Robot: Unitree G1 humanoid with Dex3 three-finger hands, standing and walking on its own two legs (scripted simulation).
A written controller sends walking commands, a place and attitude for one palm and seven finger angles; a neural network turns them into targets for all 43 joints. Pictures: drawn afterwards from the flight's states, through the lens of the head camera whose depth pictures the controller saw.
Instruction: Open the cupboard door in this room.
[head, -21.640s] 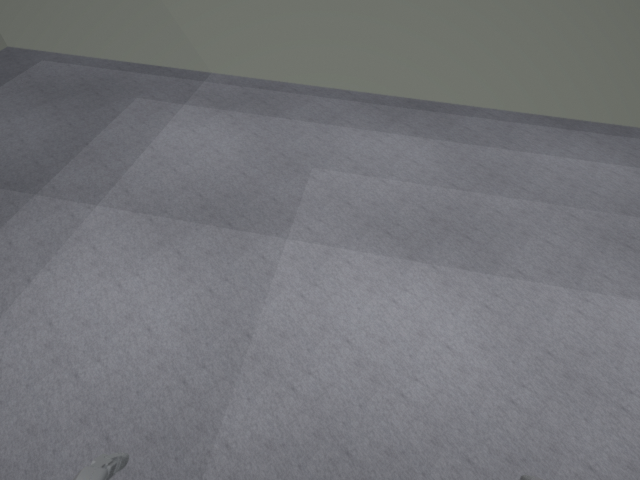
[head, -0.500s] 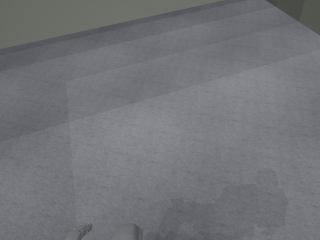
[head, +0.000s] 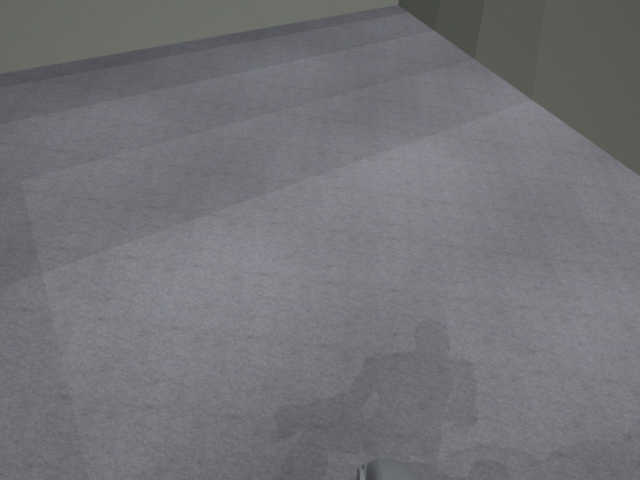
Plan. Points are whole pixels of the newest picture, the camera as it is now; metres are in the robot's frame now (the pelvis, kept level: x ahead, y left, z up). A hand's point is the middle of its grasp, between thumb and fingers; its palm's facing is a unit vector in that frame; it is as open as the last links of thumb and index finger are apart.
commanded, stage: turn or walk to find it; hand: left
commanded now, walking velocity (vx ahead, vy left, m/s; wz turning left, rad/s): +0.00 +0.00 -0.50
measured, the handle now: out of the picture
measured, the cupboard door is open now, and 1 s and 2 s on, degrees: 0 0 0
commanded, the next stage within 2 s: none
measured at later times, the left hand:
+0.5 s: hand (260, 478) +0.14 +0.08 -0.15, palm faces -0.26 -0.93 -0.27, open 7.4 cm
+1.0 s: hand out of the picture +0.12 +0.16 -0.19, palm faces -0.40 -0.89 -0.22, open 7.4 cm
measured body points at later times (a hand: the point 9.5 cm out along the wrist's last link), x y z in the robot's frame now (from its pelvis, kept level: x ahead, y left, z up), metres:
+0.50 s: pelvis -0.02 -0.07 +0.00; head +0.02 -0.12 +0.44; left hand +0.15 +0.13 -0.13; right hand -0.06 -0.33 -0.17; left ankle +0.01 +0.10 -0.66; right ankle -0.03 -0.14 -0.74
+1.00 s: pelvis -0.01 -0.02 -0.01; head +0.04 -0.01 +0.44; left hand +0.14 +0.20 -0.17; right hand -0.01 -0.29 -0.13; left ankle +0.03 +0.07 -0.74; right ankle -0.07 -0.13 -0.69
